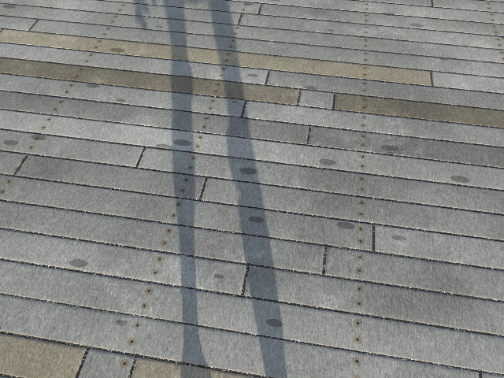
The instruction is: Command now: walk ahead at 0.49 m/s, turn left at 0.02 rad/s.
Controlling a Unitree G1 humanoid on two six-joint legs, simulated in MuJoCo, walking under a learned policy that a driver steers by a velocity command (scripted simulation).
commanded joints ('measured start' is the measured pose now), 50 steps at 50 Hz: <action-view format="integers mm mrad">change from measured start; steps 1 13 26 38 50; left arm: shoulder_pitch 15 -83 -382 -67 -13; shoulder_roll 185 130 52 140 163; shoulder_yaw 45 19 -7 33 40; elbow -32 -85 -165 -81 -12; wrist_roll -10 0 3 9 -1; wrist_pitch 4 -12 -3 -5 -4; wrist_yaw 8 4 -19 -13 16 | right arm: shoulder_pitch -107 146 280 173 -75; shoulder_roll -69 -121 -172 -156 -55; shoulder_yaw -15 -40 -54 -35 -21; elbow -94 -23 103 65 -8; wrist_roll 7 -24 5 29 -9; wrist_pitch -21 -24 -15 -41 -20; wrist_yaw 15 11 -13 -14 -11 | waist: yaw -1 -95 -162 -6 -25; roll -87 43 11 -100 -82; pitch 50 -75 48 -127 22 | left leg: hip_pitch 60 591 610 -75 55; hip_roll -29 139 92 -41 -28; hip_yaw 16 -292 -27 -45 5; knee -85 -415 -504 606 -8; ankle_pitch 18 -140 -11 -450 28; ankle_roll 17 246 216 62 -23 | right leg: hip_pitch -48 -636 -618 129 -141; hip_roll -291 -197 -148 -366 -221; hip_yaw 129 120 49 491 174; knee -66 934 346 45 -89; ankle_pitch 192 -65 336 -42 250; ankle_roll -161 3 38 -211 -175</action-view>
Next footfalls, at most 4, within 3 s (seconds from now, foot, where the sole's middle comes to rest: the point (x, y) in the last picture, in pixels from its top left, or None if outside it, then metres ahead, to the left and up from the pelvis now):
0.12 left None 0.26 0.15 -0.78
0.66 right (314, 349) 0.57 -0.09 -0.78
1.20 left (242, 249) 0.86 0.13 -0.78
1.70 right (349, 211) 1.03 -0.20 -0.78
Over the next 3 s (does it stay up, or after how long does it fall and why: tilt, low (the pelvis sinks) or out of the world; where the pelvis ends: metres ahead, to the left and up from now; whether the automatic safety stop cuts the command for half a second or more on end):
stays up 1.57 -0.40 0.00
